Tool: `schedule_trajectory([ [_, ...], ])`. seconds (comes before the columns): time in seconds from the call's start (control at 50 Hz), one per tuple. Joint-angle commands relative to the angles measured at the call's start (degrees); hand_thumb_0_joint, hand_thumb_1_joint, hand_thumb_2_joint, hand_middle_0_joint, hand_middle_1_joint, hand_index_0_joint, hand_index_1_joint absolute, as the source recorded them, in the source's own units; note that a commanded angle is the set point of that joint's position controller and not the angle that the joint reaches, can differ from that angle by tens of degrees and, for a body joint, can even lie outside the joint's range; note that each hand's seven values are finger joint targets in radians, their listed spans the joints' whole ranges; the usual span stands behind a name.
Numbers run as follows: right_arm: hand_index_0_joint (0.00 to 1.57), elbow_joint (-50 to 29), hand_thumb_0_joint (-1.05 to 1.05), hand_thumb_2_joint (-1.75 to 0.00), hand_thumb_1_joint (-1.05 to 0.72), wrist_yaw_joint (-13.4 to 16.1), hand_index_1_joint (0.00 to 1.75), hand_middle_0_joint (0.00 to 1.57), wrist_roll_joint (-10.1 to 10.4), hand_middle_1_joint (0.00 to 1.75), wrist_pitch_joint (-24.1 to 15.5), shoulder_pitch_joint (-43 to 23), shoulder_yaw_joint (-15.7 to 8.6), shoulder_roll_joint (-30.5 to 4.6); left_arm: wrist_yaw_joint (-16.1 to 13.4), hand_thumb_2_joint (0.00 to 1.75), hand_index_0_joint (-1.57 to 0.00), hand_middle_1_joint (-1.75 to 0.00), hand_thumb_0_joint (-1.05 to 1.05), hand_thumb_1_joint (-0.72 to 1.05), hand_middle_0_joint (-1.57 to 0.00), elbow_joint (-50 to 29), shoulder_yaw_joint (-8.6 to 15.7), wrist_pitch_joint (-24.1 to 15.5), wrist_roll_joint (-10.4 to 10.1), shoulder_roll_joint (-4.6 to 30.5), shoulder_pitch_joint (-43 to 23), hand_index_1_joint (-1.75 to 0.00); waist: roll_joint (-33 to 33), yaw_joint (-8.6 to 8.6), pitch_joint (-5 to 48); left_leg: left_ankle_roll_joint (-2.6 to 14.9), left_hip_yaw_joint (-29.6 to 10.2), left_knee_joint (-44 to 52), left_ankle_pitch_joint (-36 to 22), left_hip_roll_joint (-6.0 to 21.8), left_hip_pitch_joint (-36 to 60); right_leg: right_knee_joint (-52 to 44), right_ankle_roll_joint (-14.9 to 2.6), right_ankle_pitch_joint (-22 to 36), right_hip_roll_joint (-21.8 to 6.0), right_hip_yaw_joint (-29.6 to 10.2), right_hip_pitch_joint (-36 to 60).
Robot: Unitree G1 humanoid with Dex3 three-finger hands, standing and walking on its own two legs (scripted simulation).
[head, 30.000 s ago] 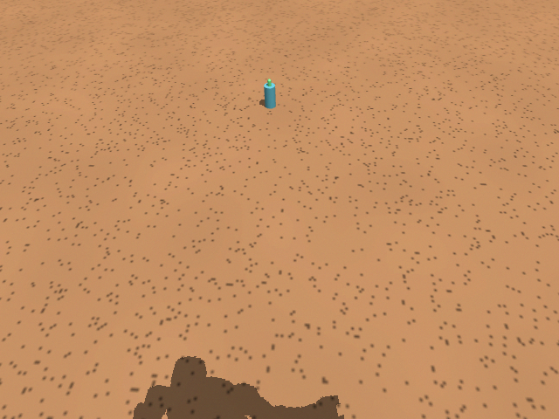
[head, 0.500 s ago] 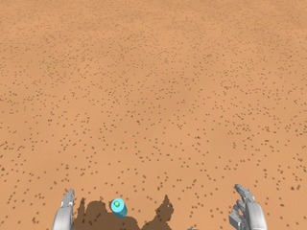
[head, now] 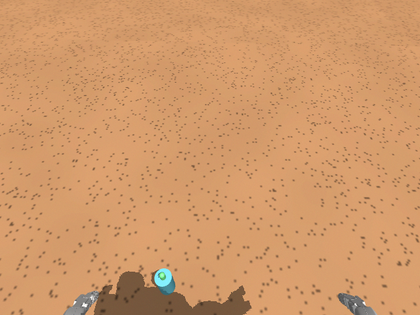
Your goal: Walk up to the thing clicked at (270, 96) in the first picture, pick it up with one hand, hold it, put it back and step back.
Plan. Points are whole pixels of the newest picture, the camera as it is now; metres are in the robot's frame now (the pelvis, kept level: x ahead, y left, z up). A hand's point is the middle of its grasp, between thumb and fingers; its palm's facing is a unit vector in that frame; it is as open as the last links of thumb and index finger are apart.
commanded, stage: stand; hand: left
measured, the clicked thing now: (164, 280) +0.36 +0.20 -0.66
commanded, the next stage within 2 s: none
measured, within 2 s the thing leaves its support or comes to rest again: neither
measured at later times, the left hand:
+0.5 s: hand out of the picture +0.03 +0.25 -0.12, palm faces +0.01 -0.93 -0.36, open 7.4 cm
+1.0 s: hand out of the picture +0.04 +0.24 -0.13, palm faces -0.01 -0.94 -0.35, open 7.4 cm
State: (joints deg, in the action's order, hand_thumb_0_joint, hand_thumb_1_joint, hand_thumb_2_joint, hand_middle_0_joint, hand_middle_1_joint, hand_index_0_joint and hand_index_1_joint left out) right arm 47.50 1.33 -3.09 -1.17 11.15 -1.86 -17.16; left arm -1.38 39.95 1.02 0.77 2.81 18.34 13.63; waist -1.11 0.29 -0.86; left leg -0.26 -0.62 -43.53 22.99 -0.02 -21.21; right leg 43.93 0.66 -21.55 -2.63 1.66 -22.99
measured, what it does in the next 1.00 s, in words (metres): stands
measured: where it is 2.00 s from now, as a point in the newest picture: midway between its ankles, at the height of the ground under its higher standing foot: outside the picture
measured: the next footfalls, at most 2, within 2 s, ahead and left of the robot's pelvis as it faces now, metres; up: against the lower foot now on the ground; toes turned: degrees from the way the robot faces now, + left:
none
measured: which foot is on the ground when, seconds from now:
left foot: down 0.00-1.00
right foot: down 0.00-1.00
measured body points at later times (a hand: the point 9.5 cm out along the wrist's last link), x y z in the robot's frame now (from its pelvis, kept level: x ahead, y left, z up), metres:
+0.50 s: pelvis -0.02 +0.00 +0.03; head -0.02 -0.01 +0.48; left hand +0.03 +0.30 -0.10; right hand +0.06 -0.28 -0.11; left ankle +0.00 +0.13 -0.71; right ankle +0.02 -0.13 -0.71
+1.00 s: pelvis -0.02 -0.01 +0.03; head -0.02 -0.01 +0.48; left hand +0.04 +0.29 -0.10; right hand +0.03 -0.30 -0.11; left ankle +0.00 +0.13 -0.71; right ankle +0.02 -0.13 -0.71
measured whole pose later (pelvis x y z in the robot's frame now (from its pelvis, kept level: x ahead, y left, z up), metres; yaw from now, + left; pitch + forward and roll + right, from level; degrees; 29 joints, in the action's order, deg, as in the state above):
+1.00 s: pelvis -0.02 -0.01 +0.03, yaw +0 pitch -3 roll +0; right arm 65.3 0.3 -1.2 0.3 9.5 -0.5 -18.9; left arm -0.4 66.8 0.3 -0.7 1.2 18.8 7.3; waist 0.5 0.2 -3.4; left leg -1.2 -1.3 -21.2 10.2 0.8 -7.7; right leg 21.4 0.3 -9.0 -1.6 2.7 -9.1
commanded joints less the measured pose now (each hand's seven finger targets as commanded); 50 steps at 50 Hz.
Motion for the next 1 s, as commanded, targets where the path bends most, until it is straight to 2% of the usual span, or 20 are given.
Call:
schedule_trajectory([
  [0.0, 0.20, -2.2, 0.00, -0.90, -0.90, -0.1, 0.30, 0.20, 0.1, 0.30, -1.5, -2.5, -2.7, -9.0, -0.5, 0.90, -0.20, -0.30, 0.00, 0.90, -0.20, 0.1, 3.0, -3.0, -0.5, 8.4, -3.4, -0.30, 3.0, 0.64, 4.8, 3.62, -5.8, 12.0, -13.5, 3.9, 2.8, -9.8, -3.33, 12.7, -2.7, -4.2, 7.2],
  [0.08, 0.20, 1.0, 0.00, -0.90, -0.90, -0.1, 0.30, 0.20, 0.7, 0.30, -1.0, -3.0, -2.5, -9.7, -0.6, 0.90, -0.20, -0.30, 0.00, 0.90, -0.20, 5.7, 2.7, -3.1, -0.7, 9.3, -3.4, -0.30, 1.8, 0.72, 2.9, 3.06, -6.1, 15.4, -13.2, 4.1, 3.9, -14.2, -3.17, 13.1, -3.4, -4.6, 10.0],
  [0.16, 0.20, 4.4, 0.00, -0.90, -0.90, -0.1, 0.30, 0.20, 0.9, 0.30, -0.6, -2.9, -2.2, -11.0, -0.6, 0.90, -0.20, -0.30, 0.00, 0.90, -0.20, 10.3, 2.3, -2.7, -1.0, 9.8, -3.9, -0.30, 3.5, 0.57, 1.0, 2.57, -7.1, 20.3, -10.5, 4.9, 5.6, -18.2, -2.64, 10.0, -3.5, -4.4, 11.6],
  [0.28, 0.20, 8.4, 0.00, -0.90, -0.90, 0.0, 0.30, 0.20, 1.4, 0.30, -0.5, -3.4, -1.6, -11.5, -0.5, 0.90, -0.20, -0.30, 0.00, 0.90, -0.20, 16.1, 1.8, -2.6, -1.3, 10.5, -4.3, -0.30, 2.5, 0.70, 0.5, 1.88, -6.7, 23.6, -14.2, 5.3, 9.5, -21.6, -1.91, 12.2, -4.0, -4.2, 14.3],
  [0.32, 0.20, 9.5, 0.00, -0.90, -0.90, -0.1, 0.30, 0.20, 1.6, 0.30, -0.3, -2.8, -1.4, -11.5, -0.5, 0.90, -0.20, -0.30, 0.00, 0.90, -0.20, 17.5, 1.6, -2.7, -1.4, 10.7, -5.1, -0.30, 1.7, 0.17, -0.6, 1.72, -6.4, 24.6, -12.3, 5.1, 9.6, -23.3, -1.60, 11.0, -4.2, -4.6, 14.5],
  [0.42, 0.20, 11.5, 0.00, -0.90, -0.90, -0.2, 0.30, 0.20, 1.6, 0.30, 0.1, -3.6, -1.3, -11.5, -0.3, 0.90, -0.20, -0.30, 0.00, 0.90, -0.20, 20.2, 1.5, -2.5, -1.3, 11.3, -5.8, -0.30, 1.7, 0.46, -2.1, 1.42, -6.6, 26.9, -8.7, 5.2, 9.3, -25.3, -1.45, 8.4, -4.2, -4.6, 14.5],
  [0.46, 0.20, 12.1, 0.00, -0.90, -0.90, -0.4, 0.30, 0.20, 1.7, 0.30, 0.2, -3.8, -1.2, -11.4, -0.2, 0.90, -0.20, -0.30, 0.00, 0.90, -0.20, 21.1, 1.4, -2.6, -1.2, 11.4, -5.8, -0.30, 0.5, 0.53, -3.1, 1.32, -6.5, 27.1, -7.8, 4.9, 9.3, -26.2, -1.21, 5.8, -4.1, -4.5, 13.7],
  [0.58, 0.20, 13.1, 0.00, -0.90, -0.90, -0.5, 0.30, 0.20, 1.7, 0.30, 0.2, -4.2, -1.0, -11.4, -0.2, 0.90, -0.20, -0.30, 0.00, 0.90, -0.20, 22.6, 1.4, -2.8, -1.3, 11.8, -6.8, -0.30, 0.3, 0.40, -1.5, 1.36, -6.0, 26.6, -10.3, 5.1, 11.3, -28.0, -1.08, 7.0, -4.8, -5.4, 14.2],
  [0.64, 0.20, 13.7, 0.00, -0.90, -0.90, -0.7, 0.30, 0.20, 1.8, 0.30, 0.4, -3.3, -0.9, -11.2, -0.2, 0.90, -0.20, -0.30, 0.00, 0.90, -0.20, 22.9, 1.5, -2.8, -1.4, 12.5, -8.0, -0.30, -0.7, 0.09, -3.1, 1.17, -5.5, 26.6, -9.4, 4.7, 10.6, -29.4, -1.15, 3.0, -5.1, -6.2, 13.0],
  [0.72, 0.20, 14.1, 0.00, -0.90, -0.90, -0.7, 0.30, 0.20, 1.8, 0.30, 0.3, -3.4, -0.8, -11.8, 0.0, 0.90, -0.20, -0.30, 0.00, 0.90, -0.20, 23.3, 1.6, -2.8, -1.6, 12.7, -7.9, -0.30, 1.1, 0.35, -1.2, 1.29, -5.6, 27.0, -10.3, 5.3, 10.5, -28.9, -1.27, 6.4, -5.1, -6.2, 15.0],
  [0.9, 0.20, 14.7, 0.00, -0.90, -0.90, -0.6, 0.30, 0.20, 1.9, 0.30, 0.3, -3.6, -0.6, -12.5, 0.3, 0.90, -0.20, -0.30, 0.00, 0.90, -0.20, 24.1, 1.5, -2.4, -1.6, 12.9, -8.2, -0.30, 1.2, 0.47, -2.3, 1.23, -5.6, 27.4, -7.6, 5.4, 9.7, -29.2, -1.28, 3.1, -4.8, -6.2, 13.8],
  [0.98, 0.20, 14.8, 0.00, -0.90, -0.90, -0.7, 0.30, 0.20, 2.0, 0.30, 0.3, -3.7, -0.5, -12.7, 0.4, 0.90, -0.20, -0.30, 0.00, 0.90, -0.20, 24.1, 1.5, -2.5, -1.6, 12.7, -8.0, -0.30, 1.8, 0.40, -1.7, 1.34, -5.7, 27.5, -7.9, 5.7, 10.0, -28.8, -1.41, 4.9, -4.7, -6.2, 14.1],
])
